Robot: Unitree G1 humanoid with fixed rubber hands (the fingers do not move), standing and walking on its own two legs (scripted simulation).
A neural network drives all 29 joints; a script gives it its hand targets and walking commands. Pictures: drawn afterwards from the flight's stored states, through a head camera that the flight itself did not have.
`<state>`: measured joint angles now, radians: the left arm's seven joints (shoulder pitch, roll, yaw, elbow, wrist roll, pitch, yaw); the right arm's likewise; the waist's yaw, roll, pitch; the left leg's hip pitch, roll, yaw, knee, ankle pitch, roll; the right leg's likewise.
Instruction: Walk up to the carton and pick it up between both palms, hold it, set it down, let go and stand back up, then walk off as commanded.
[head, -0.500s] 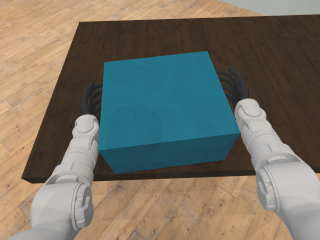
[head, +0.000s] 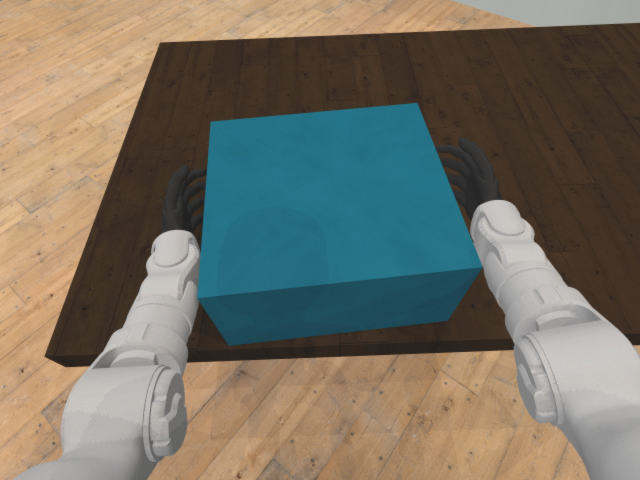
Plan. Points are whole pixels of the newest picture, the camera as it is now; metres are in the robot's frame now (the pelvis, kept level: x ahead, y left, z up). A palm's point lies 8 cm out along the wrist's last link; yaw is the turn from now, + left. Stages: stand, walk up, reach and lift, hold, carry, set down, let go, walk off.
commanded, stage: set down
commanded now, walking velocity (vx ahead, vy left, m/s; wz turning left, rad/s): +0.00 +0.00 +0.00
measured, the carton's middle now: (326, 219) +0.45 +0.03 +0.04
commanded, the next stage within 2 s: none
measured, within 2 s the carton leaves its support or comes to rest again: neither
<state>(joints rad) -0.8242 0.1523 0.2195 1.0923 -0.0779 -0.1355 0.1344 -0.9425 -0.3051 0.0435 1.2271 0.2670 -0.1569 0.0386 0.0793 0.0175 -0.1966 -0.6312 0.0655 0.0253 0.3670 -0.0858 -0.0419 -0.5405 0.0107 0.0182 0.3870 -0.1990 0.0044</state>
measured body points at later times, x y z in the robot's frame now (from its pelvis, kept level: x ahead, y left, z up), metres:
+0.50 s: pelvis -0.02 +0.00 +0.00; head +0.05 +0.00 +0.44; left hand +0.37 +0.23 +0.06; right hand +0.44 -0.20 +0.08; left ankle +0.03 +0.14 -0.74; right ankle -0.03 -0.13 -0.74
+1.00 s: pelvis -0.04 +0.00 +0.00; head -0.03 +0.01 +0.45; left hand +0.31 +0.24 +0.07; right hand +0.37 -0.20 +0.09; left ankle +0.03 +0.14 -0.74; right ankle -0.03 -0.13 -0.74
